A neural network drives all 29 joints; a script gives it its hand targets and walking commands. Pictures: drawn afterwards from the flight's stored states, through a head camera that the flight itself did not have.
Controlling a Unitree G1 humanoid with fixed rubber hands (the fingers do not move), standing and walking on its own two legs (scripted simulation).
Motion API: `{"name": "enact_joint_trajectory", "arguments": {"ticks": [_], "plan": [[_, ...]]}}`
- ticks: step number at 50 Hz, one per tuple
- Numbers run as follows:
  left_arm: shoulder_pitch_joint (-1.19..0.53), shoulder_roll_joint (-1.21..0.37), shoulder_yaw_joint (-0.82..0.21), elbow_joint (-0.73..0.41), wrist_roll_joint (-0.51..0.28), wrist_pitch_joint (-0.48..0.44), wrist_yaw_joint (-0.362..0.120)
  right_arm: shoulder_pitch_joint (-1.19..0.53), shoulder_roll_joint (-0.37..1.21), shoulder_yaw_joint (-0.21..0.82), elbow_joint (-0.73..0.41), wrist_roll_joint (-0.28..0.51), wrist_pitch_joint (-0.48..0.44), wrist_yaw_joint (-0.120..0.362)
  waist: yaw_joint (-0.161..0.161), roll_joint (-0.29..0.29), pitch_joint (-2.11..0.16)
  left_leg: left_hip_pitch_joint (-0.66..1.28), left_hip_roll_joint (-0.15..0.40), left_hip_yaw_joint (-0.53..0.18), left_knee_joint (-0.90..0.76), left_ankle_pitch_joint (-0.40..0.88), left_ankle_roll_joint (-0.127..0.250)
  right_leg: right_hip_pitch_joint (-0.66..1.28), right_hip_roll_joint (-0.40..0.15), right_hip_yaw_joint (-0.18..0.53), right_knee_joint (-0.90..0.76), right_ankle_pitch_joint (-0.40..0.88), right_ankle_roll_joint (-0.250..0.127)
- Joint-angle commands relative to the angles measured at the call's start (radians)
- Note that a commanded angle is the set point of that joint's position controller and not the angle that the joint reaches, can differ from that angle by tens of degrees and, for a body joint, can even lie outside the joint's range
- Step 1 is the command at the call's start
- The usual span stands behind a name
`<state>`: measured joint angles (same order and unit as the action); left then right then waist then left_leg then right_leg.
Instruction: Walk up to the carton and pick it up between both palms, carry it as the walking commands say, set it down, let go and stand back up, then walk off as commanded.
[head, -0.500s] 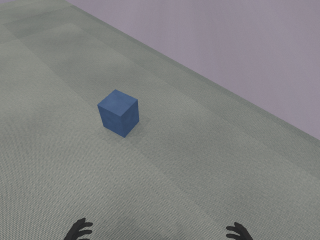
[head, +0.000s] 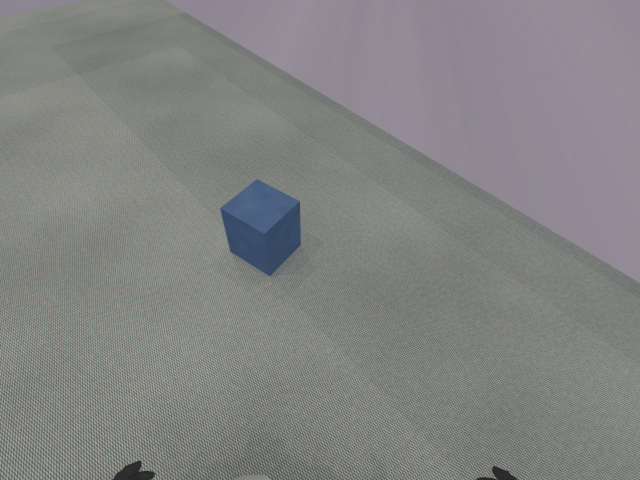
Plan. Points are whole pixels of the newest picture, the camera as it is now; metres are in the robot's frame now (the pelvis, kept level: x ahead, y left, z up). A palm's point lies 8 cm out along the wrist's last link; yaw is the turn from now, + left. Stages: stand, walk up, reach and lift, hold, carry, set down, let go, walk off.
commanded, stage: walk up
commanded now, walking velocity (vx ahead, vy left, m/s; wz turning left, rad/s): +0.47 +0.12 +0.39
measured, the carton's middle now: (263, 227) +1.07 +0.23 -0.64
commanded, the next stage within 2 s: none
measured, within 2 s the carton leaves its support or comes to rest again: neither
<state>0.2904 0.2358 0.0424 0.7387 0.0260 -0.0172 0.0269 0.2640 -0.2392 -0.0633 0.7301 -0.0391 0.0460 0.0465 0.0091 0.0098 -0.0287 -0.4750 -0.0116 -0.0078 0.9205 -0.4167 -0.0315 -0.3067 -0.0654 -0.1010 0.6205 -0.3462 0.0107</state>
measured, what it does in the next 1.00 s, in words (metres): walks ahead: left foot, then right foot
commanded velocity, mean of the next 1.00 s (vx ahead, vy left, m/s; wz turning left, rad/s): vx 0.47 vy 0.02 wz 0.15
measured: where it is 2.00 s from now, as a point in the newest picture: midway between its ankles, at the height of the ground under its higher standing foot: (273, 367)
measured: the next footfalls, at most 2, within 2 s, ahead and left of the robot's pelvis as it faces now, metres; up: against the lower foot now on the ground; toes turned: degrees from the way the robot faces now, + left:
left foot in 0.26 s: +0.14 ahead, +0.20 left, +0.00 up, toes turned +10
right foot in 0.72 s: +0.47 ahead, -0.03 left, +0.00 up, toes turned +1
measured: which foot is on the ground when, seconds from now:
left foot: up 0.00-0.24, down 0.26-0.72, up 0.74-1.00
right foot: down 0.00-0.24, up 0.26-0.70, down 0.72-1.00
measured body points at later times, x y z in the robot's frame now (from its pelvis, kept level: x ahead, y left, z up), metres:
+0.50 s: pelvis +0.17 +0.09 +0.02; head +0.20 +0.12 +0.47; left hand +0.26 +0.35 -0.13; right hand +0.16 -0.16 -0.11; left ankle +0.10 +0.20 -0.73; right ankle +0.24 -0.05 -0.65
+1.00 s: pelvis +0.41 +0.07 +0.02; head +0.45 +0.05 +0.47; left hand +0.32 +0.32 -0.11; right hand +0.53 -0.16 -0.14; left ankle +0.42 +0.24 -0.65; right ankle +0.43 -0.04 -0.73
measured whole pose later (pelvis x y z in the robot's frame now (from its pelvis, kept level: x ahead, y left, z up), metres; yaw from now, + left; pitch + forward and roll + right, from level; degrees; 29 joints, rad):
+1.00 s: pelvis +0.41 +0.07 +0.02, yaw +9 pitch +0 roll +2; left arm 0.41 0.19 0.06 1.03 0.02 -0.08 0.01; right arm 0.18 -0.24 -0.06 0.97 -0.03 0.01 0.03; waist 0.04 0.04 0.06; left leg -0.56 0.09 0.05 1.01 -0.21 -0.05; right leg -0.21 -0.08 -0.12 0.41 -0.20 -0.01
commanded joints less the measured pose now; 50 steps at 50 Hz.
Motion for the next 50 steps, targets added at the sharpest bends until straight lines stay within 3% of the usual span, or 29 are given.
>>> {"name": "enact_joint_trajectory", "arguments": {"ticks": [1,3,5,7,10,11,12,13,14,15,16,17,18,20,24,28,31,33,34,35,36,37,38,39,40,42,43,46,50], "plan": [[0.092,0.15,0.057,0.022,0.019,-0.031,0.015,-0.202,-0.071,-0.024,-0.14,-0.016,-0.055,0.029,0.051,-0.171,0.069,-0.412,0.124,-0.081,0.283,0.109,-0.02,0.166,-0.416,0.513,-0.492,-0.507,-0.137],[0.006,0.137,0.053,0.04,0.012,-0.054,0.004,-0.083,-0.072,-0.027,-0.062,-0.012,-0.056,0.045,-0.03,-0.163,0.081,-0.213,0.105,-0.045,0.248,0.163,-0.012,0.019,-0.314,0.298,-0.495,-0.348,-0.097],[-0.003,0.138,0.055,0.065,0.011,-0.069,-0.016,-0.086,-0.049,-0.008,-0.036,0.007,-0.049,0.054,-0.019,-0.198,0.135,-0.082,0.089,0.027,0.053,0.159,-0.006,-0.063,-0.249,0.121,-0.517,-0.238,-0.071],[0.011,0.168,0.066,0.093,0.01,-0.071,-0.027,-0.14,-0.034,0.002,-0.033,0.009,-0.052,0.058,-0.001,-0.197,0.14,0.039,0.068,0.084,-0.138,0.17,-0.003,-0.058,-0.224,0.041,-0.503,-0.168,-0.068],[0.07,0.21,0.077,0.132,0.012,-0.06,-0.035,-0.144,-0.036,0.001,-0.016,-0.005,-0.071,0.051,0.018,-0.172,0.114,0.147,0.038,0.161,-0.307,0.138,0.013,0.01,-0.247,-0.001,-0.419,-0.161,-0.1],[0.077,0.188,0.068,0.146,0.01,-0.052,-0.039,-0.073,-0.042,-0.004,0.011,-0.014,-0.08,0.039,-0.012,-0.15,0.091,0.26,0.009,0.192,-0.352,0.127,0.011,-0.027,-0.212,-0.038,-0.328,-0.194,-0.096],[0.097,0.146,0.054,0.162,0.008,-0.046,-0.044,0.063,-0.083,-0.021,0.059,-0.02,-0.092,0.021,-0.067,-0.047,0.026,0.449,-0.009,0.174,-0.357,0.067,0.006,-0.101,-0.137,-0.087,-0.106,-0.178,-0.077],[0.064,0.101,0.04,0.142,0.015,-0.047,-0.048,0.247,-0.18,-0.047,0.094,-0.022,-0.102,0.004,-0.153,0.185,-0.016,0.614,0.163,-0.073,-0.45,-0.073,0.027,-0.286,-0.074,-0.102,0.261,-0.193,-0.043],[-0.019,0.051,0.027,0.055,0.025,-0.059,-0.06,0.351,-0.321,-0.068,0.085,-0.006,-0.114,-0.018,-0.18,0.352,-0.063,0.637,0.464,-0.607,-0.695,-0.272,0.104,-0.503,0.005,0.02,0.533,-0.298,-0.024],[-0.074,0.06,0.032,0.028,0.028,-0.066,-0.066,0.318,-0.34,-0.066,0.11,0.011,-0.111,-0.03,-0.147,0.295,-0.026,0.569,0.51,-0.743,-0.801,-0.33,0.205,-0.587,-0.037,0.118,0.632,-0.172,-0.023],[-0.111,0.086,0.036,0.04,0.02,-0.071,-0.069,0.226,-0.264,-0.051,0.095,0.01,-0.117,-0.033,-0.108,0.191,0.043,0.496,0.472,-0.663,-0.777,-0.224,0.21,-0.598,-0.065,0.127,0.656,-0.049,-0.022],[-0.083,0.102,0.04,0.079,0.007,-0.072,-0.069,0.159,-0.198,-0.036,0.086,0.008,-0.126,-0.031,-0.072,0.106,0.07,0.429,0.41,-0.494,-0.725,-0.047,0.194,-0.537,-0.097,0.12,0.629,0.056,-0.021],[-0.025,0.104,0.044,0.121,0.003,-0.064,-0.07,0.101,-0.15,-0.019,0.077,0.01,-0.136,-0.028,-0.033,0.089,0.056,0.379,0.353,-0.371,-0.706,0.085,0.17,-0.451,-0.108,0.12,0.577,0.11,-0.012],[0.024,0.075,0.043,0.151,0.007,-0.039,-0.08,0.121,-0.1,0.0,0.118,0.01,-0.155,-0.025,-0.005,0.128,0.049,0.332,0.3,-0.221,-0.698,0.317,0.15,-0.355,-0.088,0.095,0.521,0.145,0.007],[-0.134,0.021,0.028,0.106,0.003,-0.019,-0.091,0.208,-0.083,0.0,0.177,0.006,-0.161,-0.035,-0.035,0.129,0.101,0.413,0.283,-0.122,-0.717,0.519,0.146,-0.39,-0.053,0.055,0.323,0.219,0.019],[-0.297,-0.003,0.014,0.052,-0.01,-0.019,-0.096,0.25,-0.083,-0.003,0.219,0.014,-0.153,-0.048,-0.076,0.15,0.143,0.43,0.279,-0.075,-0.744,0.485,0.144,-0.338,-0.026,0.014,0.074,0.286,0.015],[-0.33,0.002,0.013,0.033,-0.01,-0.024,-0.09,0.252,-0.1,-0.008,0.248,0.019,-0.148,-0.054,-0.078,0.158,0.149,0.436,0.303,-0.072,-0.743,0.523,0.141,-0.262,-0.017,0.007,-0.019,0.289,0.0],[-0.288,0.014,0.017,0.043,-0.008,-0.035,-0.08,0.235,-0.107,-0.009,0.265,0.02,-0.141,-0.055,-0.05,0.16,0.111,0.426,0.286,-0.033,-0.67,0.64,0.128,-0.13,0.007,-0.021,-0.079,0.261,-0.019],[-0.185,0.031,0.026,0.07,-0.009,-0.05,-0.072,0.233,-0.1,-0.008,0.28,0.02,-0.13,-0.054,0.005,0.16,0.039,0.397,0.223,0.021,-0.535,0.658,0.116,0.046,0.026,-0.041,-0.122,0.273,-0.022],[-0.023,0.077,0.044,0.134,-0.006,-0.06,-0.058,0.253,-0.089,-0.006,0.285,0.024,-0.123,-0.051,0.057,0.103,-0.064,0.289,0.159,0.059,-0.344,0.619,0.105,0.303,0.035,-0.051,-0.108,0.246,-0.029],[0.13,0.16,0.065,0.171,0.011,-0.068,-0.048,0.286,-0.067,-0.002,0.269,0.023,-0.122,-0.052,0.103,-0.045,-0.175,0.094,0.127,0.059,-0.08,0.318,0.08,0.532,-0.154,0.14,-0.095,0.181,-0.056],[0.241,0.281,0.083,0.195,0.011,-0.066,-0.044,0.348,0.009,0.001,0.241,0.033,-0.123,-0.056,0.102,-0.282,-0.305,-0.087,0.017,0.068,0.241,-0.167,0.03,0.641,-0.484,0.606,-0.238,0.186,-0.163],[0.225,0.283,0.094,0.219,-0.004,-0.053,-0.036,0.318,-0.024,-0.014,0.257,0.005,-0.121,-0.057,0.09,-0.23,-0.266,-0.136,0.046,-0.051,0.334,-0.116,0.032,0.563,-0.468,0.743,-0.347,0.188,-0.196],[0.15,0.232,0.084,0.206,-0.009,-0.049,-0.021,0.273,-0.061,-0.03,0.259,0.008,-0.11,-0.052,0.057,-0.115,-0.154,-0.143,0.084,-0.081,0.395,-0.039,0.031,0.441,-0.464,0.685,-0.331,0.258,-0.174],[0.059,0.158,0.067,0.198,-0.007,-0.054,-0.015,0.226,-0.029,-0.021,0.265,0.007,-0.106,-0.046,0.024,-0.079,-0.046,-0.122,0.123,-0.07,0.378,0.054,0.031,0.304,-0.408,0.523,-0.313,0.398,-0.155],[-0.009,0.054,0.037,0.204,-0.003,-0.064,-0.02,0.234,0.005,-0.016,0.282,0.007,-0.083,-0.032,-0.03,-0.141,0.018,-0.032,0.15,-0.04,0.307,0.128,0.021,0.115,-0.281,0.283,-0.325,0.479,-0.11],[0.006,0.037,0.032,0.214,-0.003,-0.068,-0.025,0.231,0.013,-0.013,0.285,0.008,-0.07,-0.025,-0.035,-0.175,0.018,-0.006,0.133,-0.009,0.292,0.138,0.015,0.081,-0.256,0.222,-0.328,0.523,-0.098],[0.08,0.057,0.03,0.236,-0.006,-0.076,-0.024,0.133,0.009,-0.003,0.257,0.007,-0.038,-0.015,-0.028,-0.171,0.038,-0.032,0.118,0.023,0.214,0.186,-0.009,0.067,-0.255,0.159,-0.34,0.648,-0.111],[0.148,0.082,0.043,0.254,-0.005,-0.072,-0.011,-0.033,0.013,0.013,0.218,0.006,-0.03,-0.002,-0.001,-0.184,0.071,-0.067,0.122,0.047,-0.001,0.243,-0.026,0.111,-0.251,0.133,-0.375,0.583,-0.117]]}}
